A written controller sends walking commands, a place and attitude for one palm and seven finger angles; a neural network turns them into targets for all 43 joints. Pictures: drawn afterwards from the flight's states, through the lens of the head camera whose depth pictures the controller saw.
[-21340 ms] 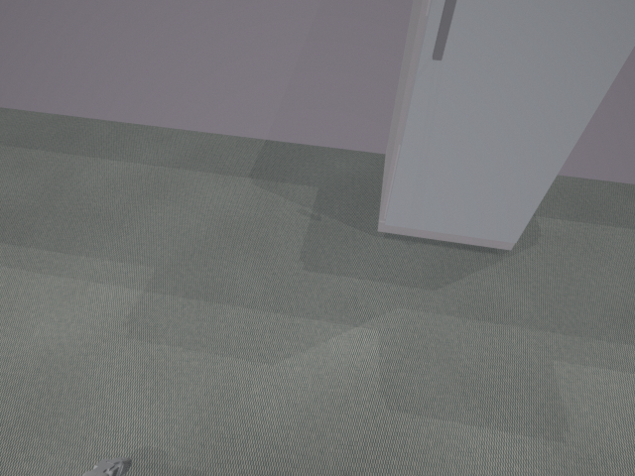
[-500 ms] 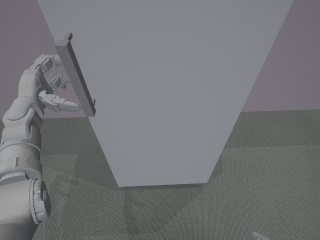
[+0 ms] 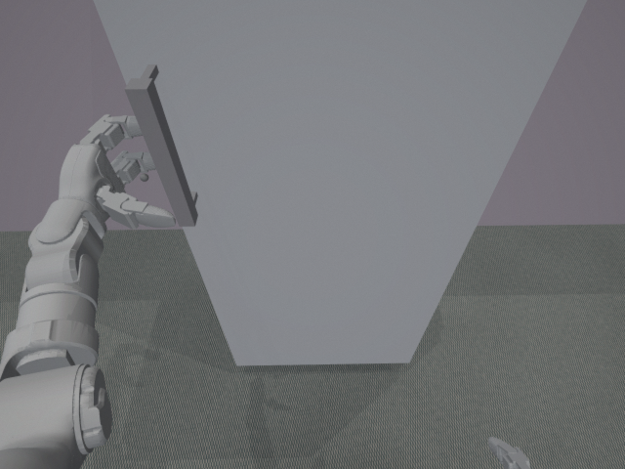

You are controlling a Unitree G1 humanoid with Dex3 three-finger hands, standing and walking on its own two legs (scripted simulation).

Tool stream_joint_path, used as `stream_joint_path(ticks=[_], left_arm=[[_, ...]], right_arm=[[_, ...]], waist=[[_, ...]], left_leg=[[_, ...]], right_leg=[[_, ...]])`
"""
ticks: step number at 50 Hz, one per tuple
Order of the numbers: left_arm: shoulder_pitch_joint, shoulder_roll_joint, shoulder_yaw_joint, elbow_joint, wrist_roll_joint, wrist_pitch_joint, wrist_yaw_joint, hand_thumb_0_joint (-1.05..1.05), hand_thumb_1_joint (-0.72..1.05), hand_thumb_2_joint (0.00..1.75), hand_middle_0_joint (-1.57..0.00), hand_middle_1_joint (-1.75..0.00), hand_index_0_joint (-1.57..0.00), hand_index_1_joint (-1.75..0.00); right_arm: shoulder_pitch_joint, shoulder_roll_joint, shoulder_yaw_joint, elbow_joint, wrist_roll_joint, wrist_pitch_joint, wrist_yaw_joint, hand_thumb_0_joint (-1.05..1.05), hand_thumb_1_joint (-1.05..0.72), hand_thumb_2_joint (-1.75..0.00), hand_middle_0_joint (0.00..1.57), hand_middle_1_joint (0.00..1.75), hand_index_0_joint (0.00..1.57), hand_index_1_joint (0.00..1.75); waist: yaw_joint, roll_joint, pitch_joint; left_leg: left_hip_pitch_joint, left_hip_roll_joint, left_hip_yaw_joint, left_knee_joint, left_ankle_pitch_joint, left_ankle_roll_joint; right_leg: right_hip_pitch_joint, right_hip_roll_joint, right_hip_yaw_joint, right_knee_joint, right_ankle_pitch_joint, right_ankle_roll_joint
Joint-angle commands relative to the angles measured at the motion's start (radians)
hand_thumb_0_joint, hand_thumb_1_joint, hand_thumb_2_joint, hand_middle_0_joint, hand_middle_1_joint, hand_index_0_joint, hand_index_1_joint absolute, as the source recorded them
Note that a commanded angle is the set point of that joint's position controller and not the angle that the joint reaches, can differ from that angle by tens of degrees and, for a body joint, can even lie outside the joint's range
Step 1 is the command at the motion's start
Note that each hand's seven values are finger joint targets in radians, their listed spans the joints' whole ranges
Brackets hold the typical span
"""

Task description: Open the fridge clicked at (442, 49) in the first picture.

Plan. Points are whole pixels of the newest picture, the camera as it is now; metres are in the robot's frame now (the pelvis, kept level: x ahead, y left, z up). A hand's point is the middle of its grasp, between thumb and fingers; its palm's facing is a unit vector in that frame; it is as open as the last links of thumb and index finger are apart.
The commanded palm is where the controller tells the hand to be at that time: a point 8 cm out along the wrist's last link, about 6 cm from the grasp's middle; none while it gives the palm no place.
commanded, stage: slide the fingers in behind the handle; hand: left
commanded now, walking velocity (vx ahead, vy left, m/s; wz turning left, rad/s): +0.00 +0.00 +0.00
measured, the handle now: (171, 153) +0.48 +0.21 +0.15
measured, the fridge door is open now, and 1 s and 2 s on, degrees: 0 0 0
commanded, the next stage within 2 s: grip the handle and tug to test in 1.28 s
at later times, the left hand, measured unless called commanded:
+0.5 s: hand (162, 173) +0.43 +0.21 +0.17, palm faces +0.03 -1.00 +0.01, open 14.0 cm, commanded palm +0.39 +0.26 +0.16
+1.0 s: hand (172, 179) +0.42 +0.19 +0.16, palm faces +0.05 -1.00 -0.01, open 14.2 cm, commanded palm +0.39 +0.24 +0.16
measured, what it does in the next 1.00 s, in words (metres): stands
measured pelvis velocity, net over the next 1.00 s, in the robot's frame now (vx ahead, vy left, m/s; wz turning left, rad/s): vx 0.01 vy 0.00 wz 0.00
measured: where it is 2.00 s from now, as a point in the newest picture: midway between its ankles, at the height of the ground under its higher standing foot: outside the picture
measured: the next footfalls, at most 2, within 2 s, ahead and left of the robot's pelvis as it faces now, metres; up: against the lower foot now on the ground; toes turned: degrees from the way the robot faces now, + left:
none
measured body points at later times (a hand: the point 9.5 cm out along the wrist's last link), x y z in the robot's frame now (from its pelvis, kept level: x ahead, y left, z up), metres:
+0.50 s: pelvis +0.01 +0.00 +0.00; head +0.03 -0.01 +0.45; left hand +0.42 +0.26 +0.17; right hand +0.12 -0.26 -0.11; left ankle -0.02 +0.11 -0.74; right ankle +0.02 -0.12 -0.74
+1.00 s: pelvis +0.01 +0.00 +0.00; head +0.02 -0.01 +0.45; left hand +0.41 +0.25 +0.17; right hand +0.13 -0.25 -0.10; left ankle -0.02 +0.11 -0.74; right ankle +0.02 -0.12 -0.74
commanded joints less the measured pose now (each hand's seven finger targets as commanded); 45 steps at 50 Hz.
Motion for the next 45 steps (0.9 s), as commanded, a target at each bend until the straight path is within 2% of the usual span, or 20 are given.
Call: stream_joint_path(ticks=[1, 5, 6, 7, 9, 12, 14, 17, 20, 23, 25, 27, 29, 31, 33, 36, 38, 40, 42, 45], left_arm=[[-0.417, 0.272, 0.075, -0.206, -0.008, -0.039, 0.021, 0.0, -0.5, 0.3, -0.3, -1.2, -0.3, -1.2], [-0.44, 0.237, 0.035, -0.249, 0.0, -0.055, 0.027, 0.0, -0.5, 0.3, -0.3, -1.2, -0.3, -1.2], [-0.467, 0.251, 0.043, -0.264, 0.001, -0.063, 0.031, 0.0, -0.5, 0.3, -0.3, -1.2, -0.3, -1.2], [-0.459, 0.222, 0.027, -0.258, -0.003, -0.063, 0.03, 0.0, -0.5, 0.3, -0.3, -1.2, -0.3, -1.2], [-0.454, 0.244, 0.047, -0.27, -0.008, -0.068, 0.031, 0.0, -0.5, 0.3, -0.3, -1.2, -0.3, -1.2], [-0.46, 0.222, 0.032, -0.245, -0.007, -0.055, 0.034, 0.0, -0.5, 0.3, -0.3, -1.2, -0.3, -1.2], [-0.453, 0.25, 0.05, -0.216, 0.0, -0.047, 0.041, 0.0, -0.5, 0.3, -0.3, -1.2, -0.3, -1.2], [-0.473, 0.233, 0.035, -0.254, 0.009, -0.047, 0.043, 0.0, -0.5, 0.3, -0.3, -1.2, -0.3, -1.2], [-0.427, 0.211, 0.036, -0.327, -0.005, -0.06, 0.046, 0.0, -0.5, 0.3, -0.3, -1.2, -0.3, -1.2], [-0.34, 0.215, 0.059, -0.304, -0.017, -0.052, 0.049, 0.0, -0.5, 0.3, -0.3, -1.2, -0.3, -1.2], [-0.359, 0.173, 0.029, -0.323, -0.014, -0.035, 0.057, 0.0, -0.5, 0.3, -0.3, -1.2, -0.3, -1.2], [-0.347, 0.161, 0.019, -0.306, -0.004, -0.009, 0.069, 0.0, -0.5, 0.3, -0.3, -1.2, -0.3, -1.2], [-0.344, 0.198, 0.051, -0.333, 0.001, 0.003, 0.084, 0.0, -0.5, 0.3, -0.3, -1.2, -0.3, -1.2], [-0.363, 0.197, 0.049, -0.356, 0.005, 0.005, 0.092, 0.0, -0.5, 0.3, -0.3, -1.2, -0.3, -1.2], [-0.401, 0.166, 0.015, -0.386, 0.005, -0.008, 0.098, 0.0, -0.5, 0.3, -0.3, -1.2, -0.3, -1.2], [-0.436, 0.136, -0.009, -0.428, 0.008, -0.031, 0.106, 0.0, -0.5, 0.3, -0.3, -1.2, -0.3, -1.2], [-0.401, 0.137, -0.01, -0.388, 0.007, -0.032, 0.105, 0.0, -0.5, 0.3, -0.3, -1.2, -0.3, -1.2], [-0.424, 0.146, -0.005, -0.405, 0.006, -0.034, 0.104, 0.0, -0.5, 0.3, -0.3, -1.2, -0.3, -1.2], [-0.425, 0.121, -0.025, -0.401, 0.008, -0.033, 0.102, 0.0, -0.5, 0.3, -0.3, -1.2, -0.3, -1.2], [-0.453, 0.108, -0.04, -0.384, 0.009, -0.03, 0.106, 0.0, -0.5, 0.3, -0.3, -1.2, -0.3, -1.2]], right_arm=[[-0.012, -0.143, -0.05, -0.129, -0.002, -0.044, -0.003, 0.0, -0.9, -0.9, 0.2, 0.3, 0.2, 0.3], [-0.021, -0.135, -0.047, -0.136, -0.002, -0.042, 0.001, 0.0, -0.9, -0.9, 0.2, 0.3, 0.2, 0.3], [-0.018, -0.136, -0.049, -0.133, -0.003, -0.042, -0.001, 0.0, -0.9, -0.9, 0.2, 0.3, 0.2, 0.3], [-0.022, -0.132, -0.049, -0.134, -0.002, -0.043, -0.001, 0.0, -0.9, -0.9, 0.2, 0.3, 0.2, 0.3], [-0.024, -0.135, -0.05, -0.132, -0.003, -0.043, -0.003, 0.0, -0.9, -0.9, 0.2, 0.3, 0.2, 0.3], [-0.024, -0.134, -0.045, -0.126, -0.003, -0.044, -0.005, 0.0, -0.9, -0.9, 0.2, 0.3, 0.2, 0.3], [-0.021, -0.137, -0.046, -0.12, -0.003, -0.04, -0.006, 0.0, -0.9, -0.9, 0.2, 0.3, 0.2, 0.3], [-0.019, -0.132, -0.048, -0.124, -0.005, -0.04, -0.004, 0.0, -0.9, -0.9, 0.2, 0.3, 0.2, 0.3], [-0.022, -0.127, -0.055, -0.135, -0.008, -0.046, 0.003, 0.0, -0.9, -0.9, 0.2, 0.3, 0.2, 0.3], [-0.019, -0.13, -0.056, -0.131, -0.006, -0.041, 0.005, 0.0, -0.9, -0.9, 0.2, 0.3, 0.2, 0.3], [-0.033, -0.125, -0.055, -0.13, -0.003, -0.04, 0.008, 0.0, -0.9, -0.9, 0.2, 0.3, 0.2, 0.3], [-0.033, -0.127, -0.056, -0.126, -0.002, -0.035, 0.008, 0.0, -0.9, -0.9, 0.2, 0.3, 0.2, 0.3], [-0.038, -0.129, -0.058, -0.133, -0.004, -0.03, 0.008, 0.0, -0.9, -0.9, 0.2, 0.3, 0.2, 0.3], [-0.043, -0.125, -0.055, -0.136, -0.005, -0.027, 0.005, 0.0, -0.9, -0.9, 0.2, 0.3, 0.2, 0.3], [-0.047, -0.122, -0.054, -0.139, -0.006, -0.029, 0.002, 0.0, -0.9, -0.9, 0.2, 0.3, 0.2, 0.3], [-0.053, -0.112, -0.053, -0.134, -0.009, -0.039, 0.001, 0.0, -0.9, -0.9, 0.2, 0.3, 0.2, 0.3], [-0.047, -0.118, -0.054, -0.126, -0.008, -0.039, -0.001, 0.0, -0.9, -0.9, 0.2, 0.3, 0.2, 0.3], [-0.054, -0.118, -0.052, -0.124, -0.008, -0.04, -0.002, 0.0, -0.9, -0.9, 0.2, 0.3, 0.2, 0.3], [-0.062, -0.112, -0.051, -0.124, -0.006, -0.043, -0.003, 0.0, -0.9, -0.9, 0.2, 0.3, 0.2, 0.3], [-0.061, -0.113, -0.05, -0.116, -0.008, -0.046, -0.004, 0.0, -0.9, -0.9, 0.2, 0.3, 0.2, 0.3]], waist=[[0.003, -0.01, -0.278], [-0.003, 0.022, -0.289], [-0.005, 0.021, -0.299], [-0.008, 0.016, -0.289], [-0.003, 0.016, -0.308], [-0.008, 0.013, -0.286], [-0.009, -0.005, -0.264], [-0.002, 0.044, -0.307], [0.013, 0.05, -0.377], [0.022, -0.022, -0.348], [0.015, 0.005, -0.299], [0.01, -0.007, -0.26], [0.017, -0.012, -0.276], [0.017, -0.008, -0.28], [0.004, -0.017, -0.288], [0.005, 0.04, -0.327], [0.003, -0.003, -0.316], [0.005, 0.012, -0.315], [0.006, 0.038, -0.316], [-0.004, 0.025, -0.297]], left_leg=[[0.049, -0.02, -0.056, -0.071, 0.252, 0.019], [0.069, -0.019, -0.053, -0.064, 0.274, 0.018], [0.076, -0.018, -0.057, -0.064, 0.278, 0.017], [0.08, -0.017, -0.055, -0.063, 0.275, 0.018], [0.081, -0.019, -0.052, -0.062, 0.277, 0.019], [0.071, -0.02, -0.055, -0.069, 0.257, 0.018], [0.049, -0.019, -0.054, -0.071, 0.243, 0.021], [0.075, -0.022, -0.053, -0.064, 0.293, 0.016], [0.12, -0.02, -0.048, -0.05, 0.367, 0.017], [0.099, -0.013, -0.044, -0.054, 0.384, 0.017], [0.09, -0.016, -0.043, -0.065, 0.361, 0.016], [0.075, -0.014, -0.045, -0.071, 0.339, 0.015], [0.076, -0.016, -0.041, -0.072, 0.329, 0.019], [0.076, -0.017, -0.042, -0.078, 0.319, 0.018], [0.095, -0.015, -0.042, -0.074, 0.317, 0.021], [0.136, -0.018, -0.047, -0.072, 0.339, 0.016], [0.127, -0.015, -0.045, -0.069, 0.333, 0.018], [0.121, -0.017, -0.045, -0.075, 0.328, 0.017], [0.134, -0.018, -0.044, -0.074, 0.334, 0.014], [0.134, -0.017, -0.049, -0.076, 0.329, 0.016]], right_leg=[[0.167, 0.033, 0.039, -0.026, 0.248, -0.03], [0.165, 0.033, 0.043, -0.021, 0.266, -0.031], [0.166, 0.035, 0.041, -0.02, 0.265, -0.032], [0.161, 0.036, 0.042, -0.022, 0.263, -0.031], [0.18, 0.035, 0.045, -0.021, 0.272, -0.03], [0.164, 0.035, 0.041, -0.025, 0.253, -0.03], [0.165, 0.032, 0.042, -0.029, 0.243, -0.028], [0.179, 0.031, 0.042, -0.018, 0.285, -0.033], [0.213, 0.035, 0.045, -0.007, 0.352, -0.032], [0.231, 0.038, 0.037, -0.006, 0.371, -0.029], [0.205, 0.036, 0.036, -0.013, 0.351, -0.029], [0.185, 0.036, 0.032, -0.019, 0.326, -0.028], [0.201, 0.033, 0.037, -0.024, 0.323, -0.027], [0.206, 0.033, 0.038, -0.026, 0.313, -0.028], [0.203, 0.033, 0.039, -0.029, 0.305, -0.027], [0.203, 0.036, 0.042, -0.027, 0.315, -0.032], [0.208, 0.037, 0.039, -0.03, 0.314, -0.03], [0.214, 0.035, 0.041, -0.03, 0.321, -0.031], [0.206, 0.035, 0.041, -0.031, 0.319, -0.032], [0.193, 0.035, 0.038, -0.037, 0.311, -0.031]])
